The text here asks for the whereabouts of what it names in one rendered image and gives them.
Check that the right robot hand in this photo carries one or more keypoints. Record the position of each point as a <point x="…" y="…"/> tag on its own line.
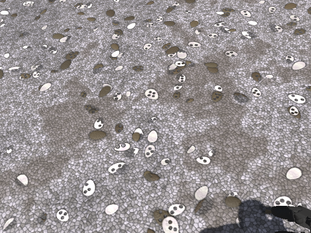
<point x="299" y="215"/>

